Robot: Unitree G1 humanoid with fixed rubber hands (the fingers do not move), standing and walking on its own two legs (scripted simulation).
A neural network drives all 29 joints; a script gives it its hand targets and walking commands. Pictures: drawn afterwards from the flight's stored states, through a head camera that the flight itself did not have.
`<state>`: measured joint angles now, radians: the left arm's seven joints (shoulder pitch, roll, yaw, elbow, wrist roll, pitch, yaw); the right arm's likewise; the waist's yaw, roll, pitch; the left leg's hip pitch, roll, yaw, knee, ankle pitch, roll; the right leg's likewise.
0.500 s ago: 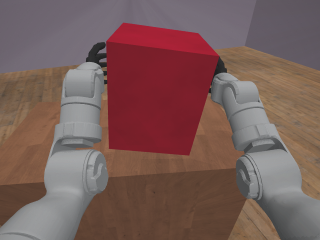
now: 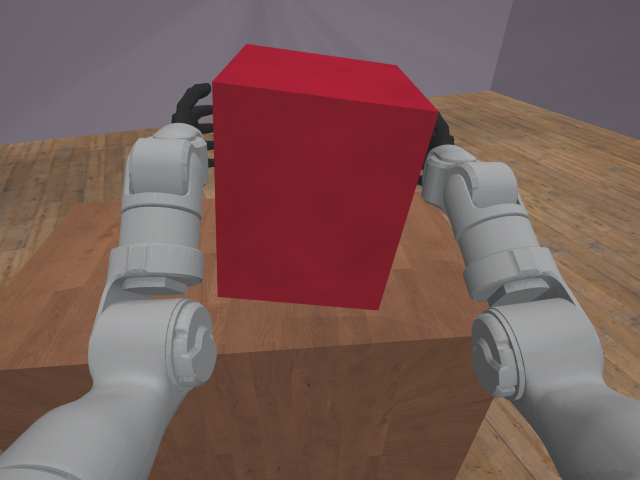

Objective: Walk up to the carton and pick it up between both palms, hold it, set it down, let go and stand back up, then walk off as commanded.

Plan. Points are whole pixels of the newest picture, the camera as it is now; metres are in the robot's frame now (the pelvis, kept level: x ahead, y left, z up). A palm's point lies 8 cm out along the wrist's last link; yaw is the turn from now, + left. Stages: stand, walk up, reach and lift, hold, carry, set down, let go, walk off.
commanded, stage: hold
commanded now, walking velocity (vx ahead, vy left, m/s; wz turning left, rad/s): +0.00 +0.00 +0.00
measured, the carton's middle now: (311, 175) +0.40 +0.01 +0.26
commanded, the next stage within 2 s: set down in 1.48 s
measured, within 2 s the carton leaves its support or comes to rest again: neither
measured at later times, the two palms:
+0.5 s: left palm (185, 140) +0.37 +0.15 +0.32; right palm (436, 159) +0.36 -0.14 +0.29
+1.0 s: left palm (183, 137) +0.37 +0.15 +0.32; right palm (436, 155) +0.36 -0.14 +0.30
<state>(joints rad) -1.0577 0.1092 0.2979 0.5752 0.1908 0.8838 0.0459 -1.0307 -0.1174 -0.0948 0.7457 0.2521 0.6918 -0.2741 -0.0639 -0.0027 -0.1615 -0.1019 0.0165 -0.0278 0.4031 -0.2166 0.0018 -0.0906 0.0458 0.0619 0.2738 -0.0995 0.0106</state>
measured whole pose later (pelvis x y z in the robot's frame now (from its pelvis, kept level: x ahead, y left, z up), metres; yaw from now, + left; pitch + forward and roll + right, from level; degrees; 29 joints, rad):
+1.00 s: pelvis +0.00 +0.00 +0.00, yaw +0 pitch -5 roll -2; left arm -1.06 0.11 0.30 0.54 0.19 0.88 0.04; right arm -1.03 -0.12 -0.09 0.71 0.25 0.70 -0.28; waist -0.06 0.00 -0.17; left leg -0.10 0.02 -0.03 0.40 -0.22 0.00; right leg -0.09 0.05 0.06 0.27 -0.10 0.01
